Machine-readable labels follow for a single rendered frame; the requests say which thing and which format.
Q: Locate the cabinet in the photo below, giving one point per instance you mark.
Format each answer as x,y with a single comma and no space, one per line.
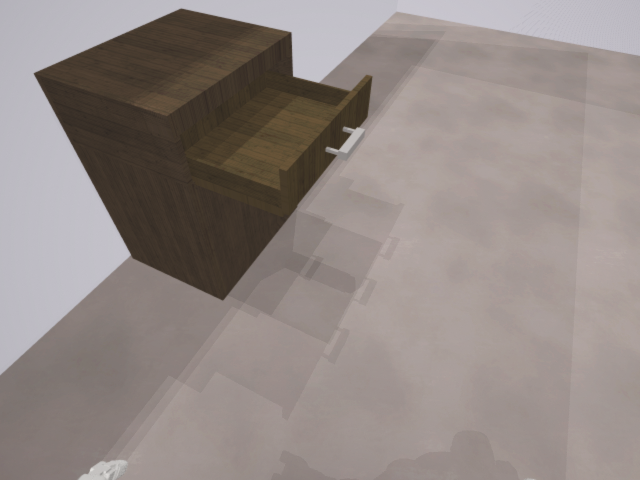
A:
123,105

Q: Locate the drawer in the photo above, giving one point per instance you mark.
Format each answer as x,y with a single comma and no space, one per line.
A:
265,146

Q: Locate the handle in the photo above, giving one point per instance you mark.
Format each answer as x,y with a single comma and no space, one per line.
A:
350,145

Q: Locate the left robot hand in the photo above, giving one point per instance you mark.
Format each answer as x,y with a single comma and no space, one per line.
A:
106,471

